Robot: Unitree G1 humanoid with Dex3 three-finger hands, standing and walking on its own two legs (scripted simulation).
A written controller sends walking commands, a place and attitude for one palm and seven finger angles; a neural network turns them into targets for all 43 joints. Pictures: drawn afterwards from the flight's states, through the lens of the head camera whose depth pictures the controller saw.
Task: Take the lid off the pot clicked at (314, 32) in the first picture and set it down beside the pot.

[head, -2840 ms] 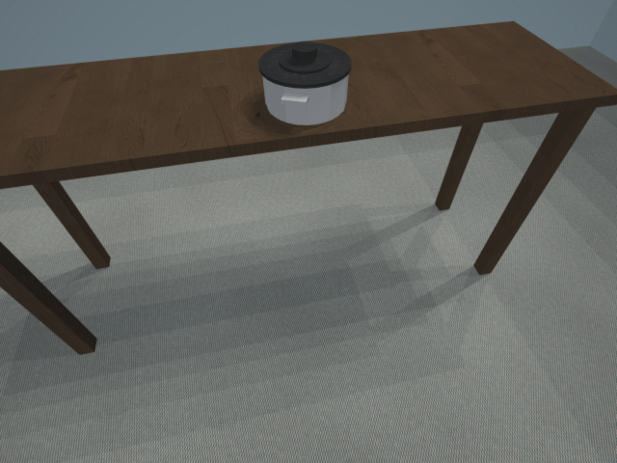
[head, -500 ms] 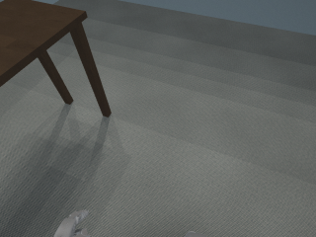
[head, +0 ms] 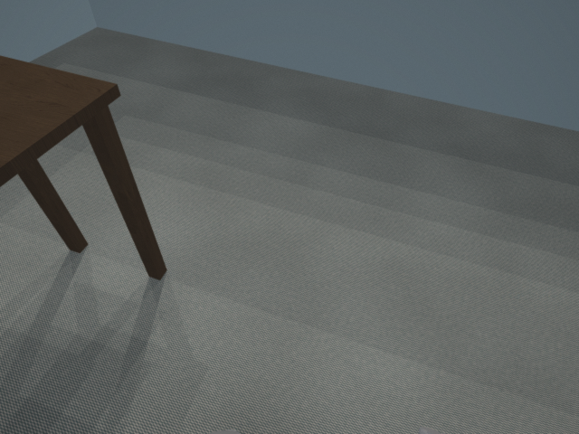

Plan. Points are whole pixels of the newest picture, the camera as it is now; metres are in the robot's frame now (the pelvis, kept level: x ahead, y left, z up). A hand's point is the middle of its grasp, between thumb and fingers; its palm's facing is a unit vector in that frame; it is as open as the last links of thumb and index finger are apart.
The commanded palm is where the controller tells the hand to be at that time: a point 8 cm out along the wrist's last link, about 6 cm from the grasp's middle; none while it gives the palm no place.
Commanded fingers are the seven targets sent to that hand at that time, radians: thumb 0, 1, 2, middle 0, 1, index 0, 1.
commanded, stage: turn to face it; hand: left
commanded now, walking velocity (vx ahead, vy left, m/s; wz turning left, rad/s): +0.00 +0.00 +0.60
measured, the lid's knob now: out of the picture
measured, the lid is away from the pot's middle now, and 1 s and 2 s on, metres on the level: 0.00 0.00 0.00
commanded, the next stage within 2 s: none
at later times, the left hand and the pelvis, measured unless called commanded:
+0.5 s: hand (185, 413) +0.17 +0.17 -0.13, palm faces +0.26 -0.93 -0.25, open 7.4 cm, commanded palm none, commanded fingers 0.00 0.90 0.90 -0.20 -0.30 -0.20 -0.30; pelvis +0.09 -0.04 +0.01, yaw +15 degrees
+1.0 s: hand out of the picture -0.04 +0.18 -0.18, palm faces +0.60 -0.76 -0.25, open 7.4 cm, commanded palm none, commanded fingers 0.00 0.90 0.90 -0.20 -0.30 -0.20 -0.30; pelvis +0.08 -0.01 +0.01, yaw +33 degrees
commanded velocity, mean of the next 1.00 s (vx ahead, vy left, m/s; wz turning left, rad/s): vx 0.00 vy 0.00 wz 0.60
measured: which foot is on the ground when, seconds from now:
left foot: down 0.00-0.42, up 0.44-0.88, down 0.90-1.00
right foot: up 0.00-0.40, down 0.42-0.90, up 0.92-1.00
